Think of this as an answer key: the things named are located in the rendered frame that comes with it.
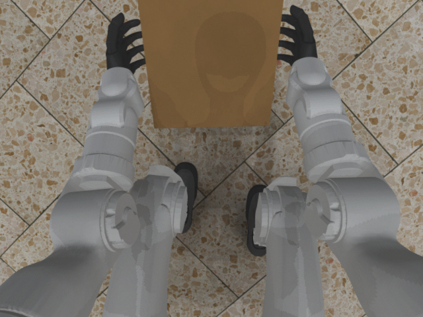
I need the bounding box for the robot left hand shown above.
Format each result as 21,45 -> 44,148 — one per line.
106,13 -> 146,74

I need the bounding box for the robot left foot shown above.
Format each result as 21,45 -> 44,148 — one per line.
174,162 -> 198,234

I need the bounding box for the right robot upper arm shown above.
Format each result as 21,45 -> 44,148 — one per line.
304,177 -> 423,317

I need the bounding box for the robot left forearm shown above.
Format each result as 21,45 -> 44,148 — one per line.
49,67 -> 144,239

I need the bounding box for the right robot thigh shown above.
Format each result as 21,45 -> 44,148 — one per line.
256,186 -> 325,317

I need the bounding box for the left robot upper arm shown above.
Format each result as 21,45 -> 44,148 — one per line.
0,188 -> 141,317

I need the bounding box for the robot right hand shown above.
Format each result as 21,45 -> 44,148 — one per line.
277,5 -> 318,66

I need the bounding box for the robot right forearm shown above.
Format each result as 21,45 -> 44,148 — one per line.
286,57 -> 401,224

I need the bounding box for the carton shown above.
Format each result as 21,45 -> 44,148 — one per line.
137,0 -> 284,129

